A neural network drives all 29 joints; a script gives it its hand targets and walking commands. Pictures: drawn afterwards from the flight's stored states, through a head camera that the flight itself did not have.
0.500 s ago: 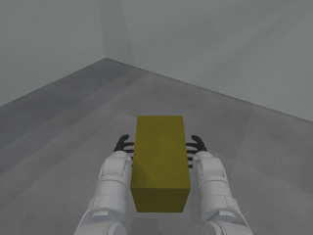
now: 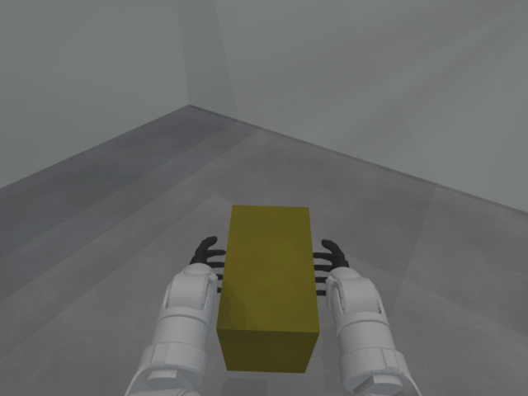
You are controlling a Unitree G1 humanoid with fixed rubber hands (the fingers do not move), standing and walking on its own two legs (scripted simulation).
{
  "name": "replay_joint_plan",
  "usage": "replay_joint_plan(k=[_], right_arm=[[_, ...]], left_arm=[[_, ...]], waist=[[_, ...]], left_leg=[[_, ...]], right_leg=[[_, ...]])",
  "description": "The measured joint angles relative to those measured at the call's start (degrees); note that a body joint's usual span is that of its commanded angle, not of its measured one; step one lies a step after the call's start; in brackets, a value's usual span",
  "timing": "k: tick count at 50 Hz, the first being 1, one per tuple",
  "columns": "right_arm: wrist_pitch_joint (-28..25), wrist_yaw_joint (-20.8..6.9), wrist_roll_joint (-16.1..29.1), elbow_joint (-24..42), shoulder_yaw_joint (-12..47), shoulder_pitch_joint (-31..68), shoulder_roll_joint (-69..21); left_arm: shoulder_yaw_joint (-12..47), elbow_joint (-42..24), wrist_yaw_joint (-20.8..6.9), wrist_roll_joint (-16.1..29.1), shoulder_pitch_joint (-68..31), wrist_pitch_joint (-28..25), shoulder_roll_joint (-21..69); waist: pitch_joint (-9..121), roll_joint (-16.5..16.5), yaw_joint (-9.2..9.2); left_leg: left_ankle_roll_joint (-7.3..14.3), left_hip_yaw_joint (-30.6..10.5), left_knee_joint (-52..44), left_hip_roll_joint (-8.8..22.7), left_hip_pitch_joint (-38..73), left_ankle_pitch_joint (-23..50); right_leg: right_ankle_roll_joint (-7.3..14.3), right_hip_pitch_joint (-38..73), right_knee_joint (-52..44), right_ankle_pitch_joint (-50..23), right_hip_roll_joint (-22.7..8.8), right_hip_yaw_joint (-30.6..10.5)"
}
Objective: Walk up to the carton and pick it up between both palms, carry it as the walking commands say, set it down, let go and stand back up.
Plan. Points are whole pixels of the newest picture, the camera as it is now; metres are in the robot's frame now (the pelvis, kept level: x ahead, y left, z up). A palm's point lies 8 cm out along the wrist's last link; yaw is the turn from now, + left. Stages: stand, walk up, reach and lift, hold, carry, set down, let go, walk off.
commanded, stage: reach and lift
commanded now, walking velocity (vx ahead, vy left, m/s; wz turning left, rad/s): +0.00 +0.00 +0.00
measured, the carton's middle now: (268, 288) +0.34 +0.00 -0.02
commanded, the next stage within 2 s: hold in 0.40 s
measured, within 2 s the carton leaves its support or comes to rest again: neither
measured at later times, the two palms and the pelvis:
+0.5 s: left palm (197, 281) +0.30 +0.12 +0.05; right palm (338, 287) +0.30 -0.11 +0.05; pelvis -0.01 +0.00 +0.00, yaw -1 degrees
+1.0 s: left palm (194, 287) +0.29 +0.12 +0.05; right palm (338, 288) +0.29 -0.11 +0.05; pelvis +0.00 +0.00 +0.00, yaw +0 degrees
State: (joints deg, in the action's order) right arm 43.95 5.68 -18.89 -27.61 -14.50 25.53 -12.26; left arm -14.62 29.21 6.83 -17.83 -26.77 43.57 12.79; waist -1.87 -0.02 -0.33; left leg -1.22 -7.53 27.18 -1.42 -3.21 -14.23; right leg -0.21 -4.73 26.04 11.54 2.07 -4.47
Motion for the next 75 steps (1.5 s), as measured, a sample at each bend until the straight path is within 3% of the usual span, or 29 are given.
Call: replay_joint_plan(k=[7,15,25,45,65,70,72,75], right_arm=[[-0.48,1.32,-0.31,-1.45,-1.69,1.68,-0.64],[-0.99,1.84,-0.69,-1.86,-2.20,2.33,-0.89],[-0.54,1.57,0.13,-1.42,-1.78,1.42,-0.54],[0.91,0.18,2.93,2.48,4.33,-3.15,1.24],[0.78,1.10,1.90,1.06,2.27,-1.10,0.43],[1.67,1.84,2.56,3.03,2.74,-0.13,0.10],[2.54,3.14,3.21,5.90,3.89,0.90,-0.34],[4.81,5.66,4.51,9.76,6.43,1.06,-0.42]], left_arm=[[-2.15,0.90,-0.08,-0.96,-1.61,-0.79,0.58],[-2.28,1.00,0.25,-0.77,-1.78,-1.40,0.64],[-2.16,1.44,0.18,-0.99,-1.83,-1.32,0.68],[4.16,-3.65,-0.49,2.22,3.99,0.86,-1.58],[1.35,-2.67,-1.57,0.67,1.81,0.84,-0.74],[2.08,-4.32,0.00,1.55,1.99,0.74,-0.87],[2.79,-7.44,2.40,3.44,1.92,1.39,-1.03],[4.25,-12.26,6.13,7.41,2.57,3.99,-1.22]], waist=[[-1.11,-0.26,-0.90],[-0.51,0.21,-0.32],[-0.25,-0.50,-0.42],[0.61,-0.36,-0.23],[-0.54,-0.39,-0.94],[5.41,-0.15,-0.81],[5.58,-0.27,-1.12],[5.57,0.81,-1.96]], left_leg=[[-0.18,-0.21,2.11,-0.17,-1.76,-0.18],[-0.05,-0.12,3.25,-0.42,-3.03,-0.33],[0.23,0.65,3.17,-0.45,-2.64,-0.67],[0.07,0.19,1.19,-0.22,-1.29,-0.38],[-0.31,-0.19,2.58,-0.16,-2.41,-0.06],[0.09,1.78,6.33,0.90,-12.63,-1.18],[-0.64,3.02,7.95,1.61,-15.98,-0.46],[-1.05,3.80,9.39,4.30,-19.27,-2.01]], right_leg=[[0.06,-1.78,2.26,0.31,0.06,0.25],[-0.18,-2.88,3.03,0.29,-0.07,0.16],[-0.41,-2.77,3.11,0.53,-0.09,-0.61],[-0.25,-1.20,0.95,0.26,-0.09,-0.22],[0.06,-2.43,2.69,0.13,0.15,0.18],[0.20,-12.50,5.60,0.34,0.59,-0.19],[0.12,-17.37,10.39,3.22,0.80,-0.16],[0.03,-22.78,18.98,10.73,0.93,3.03]])
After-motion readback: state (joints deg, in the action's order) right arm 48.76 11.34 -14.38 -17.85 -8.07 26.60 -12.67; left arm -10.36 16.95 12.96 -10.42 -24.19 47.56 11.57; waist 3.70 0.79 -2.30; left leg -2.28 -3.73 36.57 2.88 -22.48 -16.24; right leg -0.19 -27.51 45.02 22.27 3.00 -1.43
